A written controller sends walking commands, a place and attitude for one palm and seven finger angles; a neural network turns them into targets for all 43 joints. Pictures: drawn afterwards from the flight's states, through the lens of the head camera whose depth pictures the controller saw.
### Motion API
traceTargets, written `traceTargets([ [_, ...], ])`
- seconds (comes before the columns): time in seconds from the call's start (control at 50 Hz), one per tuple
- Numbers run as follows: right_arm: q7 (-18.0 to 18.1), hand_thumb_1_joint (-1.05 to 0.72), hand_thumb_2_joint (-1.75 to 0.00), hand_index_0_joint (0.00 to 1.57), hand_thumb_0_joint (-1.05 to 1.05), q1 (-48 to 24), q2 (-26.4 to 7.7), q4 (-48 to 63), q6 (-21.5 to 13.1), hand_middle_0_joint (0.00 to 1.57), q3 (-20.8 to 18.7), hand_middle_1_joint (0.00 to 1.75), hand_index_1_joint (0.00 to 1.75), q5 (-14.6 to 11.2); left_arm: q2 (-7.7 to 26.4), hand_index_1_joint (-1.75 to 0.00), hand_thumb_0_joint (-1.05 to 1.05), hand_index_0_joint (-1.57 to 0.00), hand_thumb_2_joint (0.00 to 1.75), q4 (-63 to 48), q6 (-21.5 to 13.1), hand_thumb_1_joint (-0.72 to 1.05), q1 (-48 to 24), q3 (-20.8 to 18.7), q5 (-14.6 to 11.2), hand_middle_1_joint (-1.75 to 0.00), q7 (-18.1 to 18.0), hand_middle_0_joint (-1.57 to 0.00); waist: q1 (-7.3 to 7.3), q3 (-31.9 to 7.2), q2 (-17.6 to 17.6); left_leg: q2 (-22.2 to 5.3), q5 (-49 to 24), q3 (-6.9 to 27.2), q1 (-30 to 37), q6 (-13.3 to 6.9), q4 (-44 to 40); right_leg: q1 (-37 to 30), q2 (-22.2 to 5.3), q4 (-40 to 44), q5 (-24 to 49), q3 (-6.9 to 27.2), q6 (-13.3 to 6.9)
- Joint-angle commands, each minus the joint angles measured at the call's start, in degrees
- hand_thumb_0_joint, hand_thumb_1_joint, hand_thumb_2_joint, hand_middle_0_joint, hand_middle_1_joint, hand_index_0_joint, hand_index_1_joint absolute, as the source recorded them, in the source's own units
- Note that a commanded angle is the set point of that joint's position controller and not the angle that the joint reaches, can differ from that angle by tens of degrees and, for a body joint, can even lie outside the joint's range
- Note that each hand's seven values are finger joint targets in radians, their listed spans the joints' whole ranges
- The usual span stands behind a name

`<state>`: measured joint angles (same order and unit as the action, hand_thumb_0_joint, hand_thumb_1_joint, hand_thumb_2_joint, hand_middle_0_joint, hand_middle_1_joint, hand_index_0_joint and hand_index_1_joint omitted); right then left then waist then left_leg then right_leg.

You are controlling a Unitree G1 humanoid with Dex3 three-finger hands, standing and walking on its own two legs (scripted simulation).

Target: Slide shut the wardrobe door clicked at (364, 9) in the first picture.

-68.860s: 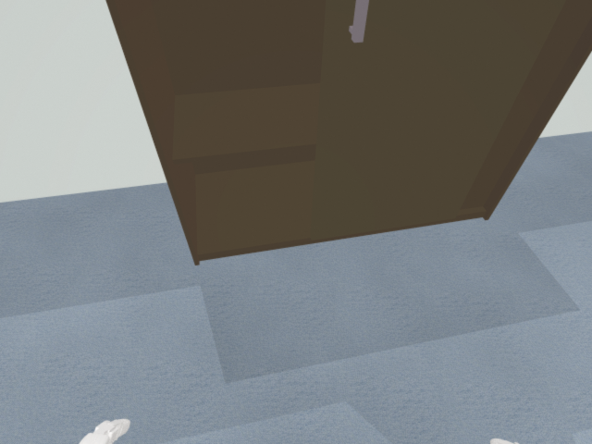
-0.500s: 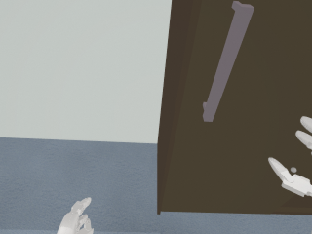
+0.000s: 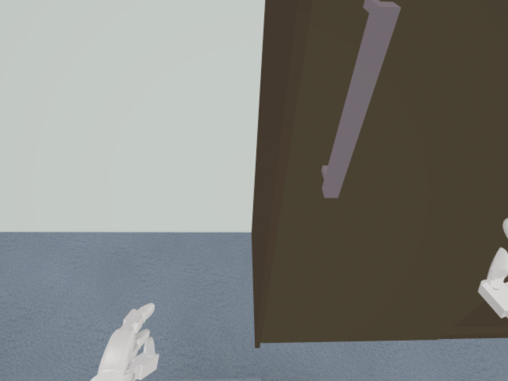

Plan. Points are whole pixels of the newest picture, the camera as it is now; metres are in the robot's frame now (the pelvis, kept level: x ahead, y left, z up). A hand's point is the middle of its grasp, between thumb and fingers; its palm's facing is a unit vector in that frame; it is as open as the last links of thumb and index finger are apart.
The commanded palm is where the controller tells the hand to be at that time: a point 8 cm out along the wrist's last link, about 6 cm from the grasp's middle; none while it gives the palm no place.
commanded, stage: draw the hand back to the body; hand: right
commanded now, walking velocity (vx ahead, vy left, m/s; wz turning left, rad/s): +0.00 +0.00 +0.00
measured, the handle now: (347, 112) +0.41 -0.13 +0.26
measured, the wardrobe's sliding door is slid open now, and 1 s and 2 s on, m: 0.00 0.00 0.00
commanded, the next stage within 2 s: step back with the hand held close in 0.04 s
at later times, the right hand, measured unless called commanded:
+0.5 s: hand (468, 278) +0.20 -0.26 +0.16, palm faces +0.30 +0.82 -0.50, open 7.4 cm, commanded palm +0.14 -0.31 +0.18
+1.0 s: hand out of the picture +0.11 -0.29 +0.16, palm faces +0.46 +0.78 -0.43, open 7.4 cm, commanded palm +0.05 -0.32 +0.18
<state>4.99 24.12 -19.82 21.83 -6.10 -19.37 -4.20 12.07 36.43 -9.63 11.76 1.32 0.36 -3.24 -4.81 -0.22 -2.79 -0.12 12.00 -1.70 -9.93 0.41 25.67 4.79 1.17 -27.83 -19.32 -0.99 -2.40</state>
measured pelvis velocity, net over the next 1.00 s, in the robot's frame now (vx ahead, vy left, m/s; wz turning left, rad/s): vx -0.09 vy -0.02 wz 0.00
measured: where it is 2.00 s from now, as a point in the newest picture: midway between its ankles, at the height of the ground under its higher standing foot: outside the picture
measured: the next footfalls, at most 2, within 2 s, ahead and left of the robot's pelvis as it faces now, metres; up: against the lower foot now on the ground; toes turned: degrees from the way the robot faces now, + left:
left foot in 1.48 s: -0.25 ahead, +0.12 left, +0.00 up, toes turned +6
left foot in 1.94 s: -0.32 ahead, +0.06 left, +0.00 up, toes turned +6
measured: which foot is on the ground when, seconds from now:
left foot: down 0.00-1.00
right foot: down 0.00-1.00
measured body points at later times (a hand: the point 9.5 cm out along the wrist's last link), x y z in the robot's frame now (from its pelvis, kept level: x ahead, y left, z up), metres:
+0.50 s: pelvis -0.02 -0.02 +0.00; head -0.01 -0.01 +0.45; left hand +0.14 +0.24 -0.08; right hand +0.18 -0.30 +0.18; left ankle +0.02 +0.13 -0.74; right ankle -0.04 -0.09 -0.74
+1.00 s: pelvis -0.09 -0.02 -0.02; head -0.09 -0.04 +0.43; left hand +0.06 +0.22 -0.09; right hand +0.08 -0.32 +0.18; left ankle -0.01 +0.13 -0.73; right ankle -0.04 -0.09 -0.74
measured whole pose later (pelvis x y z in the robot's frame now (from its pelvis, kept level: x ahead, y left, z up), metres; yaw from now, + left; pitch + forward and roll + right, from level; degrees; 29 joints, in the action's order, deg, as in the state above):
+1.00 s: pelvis -0.09 -0.02 -0.02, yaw +0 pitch -2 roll +1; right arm 6.6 25.7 -22.3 27.2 -16.1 -25.8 1.1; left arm 12.3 31.7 -6.0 15.5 0.2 0.3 -3.9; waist -0.4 1.3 1.9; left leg 0.7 12.2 4.6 -24.5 1.8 39.7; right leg 22.0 2.8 -41.1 -17.7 -3.1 -5.4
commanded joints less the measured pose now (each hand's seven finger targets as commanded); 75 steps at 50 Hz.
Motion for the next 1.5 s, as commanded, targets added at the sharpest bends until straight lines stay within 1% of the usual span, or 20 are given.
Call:
traceTargets([
  [0.0,1.02,-0.9,-0.9,0.2,0.0,-5.51,-10.89,12.4,-3.43,0.2,-6.37,0.3,0.3,0.08,6.97,-0.3,0.0,-0.2,0.9,-9.02,-2.73,0.9,-6.55,-2.94,0.19,-0.3,-0.53,-0.2,0.18,-3.93,-1.48,-0.44,-9.58,0.88,6.02,-2.05,-2.26,5.85,-2.88,5.8,18.84,1.68,2.5],
  [0.14,1.22,-0.9,-0.9,0.2,0.0,-7.49,-11.74,11.6,-3.18,0.2,-7.05,0.3,0.3,0.22,7.22,-0.3,0.0,-0.2,0.9,-8.68,-2.6,0.9,-6.5,-2.91,0.12,-0.3,-0.74,-0.2,0.52,-2.7,-1.3,-0.2,-8.95,0.86,5.88,-2.07,-2.59,6.49,-2.91,6.19,17.99,1.65,2.71],
  [0.16,2.04,-0.9,-0.9,0.2,0.0,-17.88,-20.18,17.97,-7.17,0.2,-15.85,0.3,0.3,0.56,8.03,-0.3,0.0,-0.2,0.9,-11.36,-1.95,0.9,-5.25,-2.39,-0.56,-0.3,-0.75,-0.2,2.69,1.66,-1.38,-2.49,-11.45,8.58,1.55,-2.06,-5.68,10.9,-3.79,6.55,8.74,1.22,0.73],
  [0.2,1.36,-0.9,-0.9,0.2,0.0,-7.43,-12.63,9.55,-7.78,0.2,-9.97,0.3,0.3,1.02,6.93,-0.3,0.0,-0.2,0.9,-9.35,-0.84,0.9,-5.1,-2.37,-0.09,-0.3,-0.94,-0.2,3.49,1.85,3.56,-3.95,-10.71,9.89,-2.56,-2.26,-7.83,7.74,-2.97,4.99,7.69,1.49,0.09],
  [0.3,1.42,-0.9,-0.9,0.2,0.0,-1.8,-10.45,11.4,-9.21,0.2,-7.82,0.3,0.3,2.16,8.25,-0.3,0.0,-0.2,0.9,-11.21,0.83,0.9,-4.97,-3.66,0.19,-0.3,-0.85,-0.2,2.96,-8.45,-2.33,-3.37,-21.08,6.77,2.3,-1.12,-0.38,5.3,-5.15,6.09,20.05,1.58,0.43],
  [0.42,2.35,-0.9,-0.9,0.2,0.0,4.85,-15.19,15.17,-9.52,0.2,-14.05,0.3,0.3,2.35,7.96,-0.3,0.0,-0.2,0.9,-14.02,3.21,0.9,-6.06,-4.67,0.12,-0.3,-0.98,-0.2,2.52,-13.68,1.55,-2.74,-29.33,6.04,7.04,-0.49,6.36,9.96,-6.63,4.84,28.25,3.58,0.61],
  [0.58,2.09,-0.9,-0.9,0.2,0.0,3.89,-13.18,14.2,-10.21,0.2,-13.28,0.3,0.3,2.41,8.28,-0.3,0.0,-0.2,0.9,-14.62,3.76,0.9,-5.36,-4.91,-0.02,-0.3,-1.45,-0.2,3.3,-6.43,-1.91,-2.17,-22.55,7.7,7.89,-0.11,10.04,24.0,-7.52,7.27,9.85,4.45,-1.55],
  [0.78,2.73,-0.9,-0.9,0.2,0.0,-3.83,-12.66,14.87,-11.84,0.2,-11.04,0.3,0.3,3.94,9.02,-0.3,0.0,-0.2,0.9,-14.07,2.1,0.9,-3.35,-4.95,-0.22,-0.3,-1.58,-0.2,4.43,-1.39,5.37,-4.64,6.76,13.92,-2.64,-1.48,1.05,29.29,-4.77,2.97,-18.93,5.83,-3.7],
  [0.9,3.68,-0.9,-0.9,0.2,0.0,-3.03,-13.11,18.78,-13.64,0.2,-13.63,0.3,0.3,4.87,9.07,-0.3,0.0,-0.2,0.9,-14.24,0.48,0.9,-3.78,-4.83,0.12,-0.3,-1.56,-0.2,3.67,-5.81,-7.94,1.28,-6.25,5.87,8.67,0.8,21.3,37.85,-12.53,12.67,-20.16,13.01,-6.42],
  [0.96,3.31,-0.9,-0.9,0.2,0.0,-2.91,-13.68,17.0,-14.06,0.2,-15.02,0.3,0.3,5.38,9.14,-0.3,0.0,-0.2,0.9,-14.35,0.27,0.9,-3.92,-5.29,0.05,-0.3,-1.26,-0.2,3.69,-2.22,-4.68,1.16,-7.87,9.08,12.53,0.3,21.29,46.18,-11.65,9.09,-22.87,11.33,-6.84],
  [1.02,2.37,-0.9,-0.9,0.2,0.0,-3.24,-13.64,14.72,-14.23,0.2,-13.66,0.3,0.3,4.17,8.61,-0.3,0.0,-0.2,0.9,-12.93,0.54,0.9,-2.05,-5.79,0.31,-0.3,-0.52,-0.2,5.03,0.11,9.68,-7.3,-8.18,22.53,-5.68,-4.5,3.4,32.28,-2.83,-6.65,-13.86,5.6,-2.03],
  [1.04,2.22,-0.9,-0.9,0.2,0.0,-3.88,-12.97,14.73,-14.45,0.2,-12.06,0.3,0.3,3.65,7.93,-0.3,0.0,-0.2,0.9,-12.15,0.56,0.9,-2.47,-5.35,0.55,-0.3,-0.06,-0.2,5.61,0.79,9.97,-10.01,-5.01,24.3,-13.68,-5.89,-0.8,24.76,-1.99,-9.15,-9.26,5.12,-0.68],
  [1.1,2.36,-0.9,-0.9,0.2,0.0,-2.71,-13.59,16.55,-15.36,0.2,-12.45,0.3,0.3,3.52,8.59,-0.3,0.0,-0.2,0.9,-11.82,0.26,0.9,-3.39,-5.45,0.35,-0.3,0.13,-0.2,5.3,-3.0,4.36,-4.16,0.75,14.75,-16.0,-3.12,4.49,18.08,-5.41,-1.37,-3.95,8.56,-1.58],
  [1.14,2.46,-0.9,-0.9,0.2,0.0,-0.05,-13.98,18.57,-16.34,0.2,-15.33,0.3,0.3,4.2,9.56,-0.3,0.0,-0.2,0.9,-12.86,-0.51,0.9,-4.63,-5.82,0.16,-0.3,-0.29,-0.2,4.17,-7.68,-8.35,3.41,-2.83,6.16,0.89,0.51,23.9,31.84,-15.25,12.77,-14.18,17.96,-5.93],
  [1.18,2.73,-0.9,-0.9,0.2,0.0,-1.59,-15.39,21.57,-16.65,0.2,-16.75,0.3,0.3,4.16,8.35,-0.3,0.0,-0.2,0.9,-12.1,-0.65,0.9,-4.25,-5.95,1.67,-0.3,-0.34,-0.2,4.29,-9.21,-9.67,4.41,8.38,5.64,-1.53,1.04,36.8,30.24,-20.45,15.93,-7.51,21.61,-8.82],
  [1.24,3.13,-0.9,-0.9,0.2,0.0,0.36,-13.99,22.72,-16.83,0.2,-15.88,0.3,0.3,2.78,7.71,-0.3,0.0,-0.2,0.9,-10.75,-1.88,0.9,-3.62,-6.2,1.9,-0.3,-0.23,-0.2,3.76,-8.56,-4.43,3.49,15.36,5.56,-7.64,0.64,31.31,20.55,-19.02,9.92,9.16,16.59,-8.71],
  [1.32,3.02,-0.9,-0.9,0.2,0.0,2.29,-9.96,20.09,-16.1,0.2,-10.35,0.3,0.3,2.31,6.75,-0.3,0.0,-0.2,0.9,-7.44,-3.38,0.9,-2.24,-5.28,1.77,-0.3,0.45,-0.2,4.01,-9.97,-9.53,2.65,16.07,1.64,-12.64,-0.06,10.88,2.9,-16.61,7.31,25.82,13.49,-5.13],
  [1.38,2.75,-0.9,-0.9,0.2,0.0,-1.24,-11.59,19.61,-15.57,0.2,-9.71,0.3,0.3,2.11,7.17,-0.3,0.0,-0.2,0.9,-5.49,-3.14,0.9,-3.21,-4.89,2.21,-0.3,0.49,-0.2,3.56,-14.27,-10.52,2.2,10.45,1.4,-9.32,-0.65,-0.82,-3.84,-16.34,5.99,37.25,12.06,-2.64],
  [1.44,2.19,-0.9,-0.9,0.2,0.0,0.29,-14.47,19.96,-15.37,0.2,-11.81,0.3,0.3,1.56,6.76,-0.3,0.0,-0.2,0.9,-7.13,-1.02,0.9,-4.75,-4.86,2.0,-0.3,0.33,-0.2,3.16,-17.26,-4.4,-1.1,-5.42,3.85,-6.87,-1.75,-8.22,-5.53,-12.39,0.11,37.65,6.29,0.06],
  [1.48,2.11,-0.9,-0.9,0.2,0.0,1.47,-17.54,21.26,-15.43,0.2,-14.46,0.3,0.3,0.77,6.25,-0.3,0.0,-0.2,0.9,-9.05,0.22,0.9,-6.58,-4.5,1.43,-0.3,-0.35,-0.2,3.41,-16.83,3.58,-5.49,-10.77,5.66,-11.21,-2.56,-6.92,-5.57,-7.97,-3.48,25.09,0.74,2.02],
])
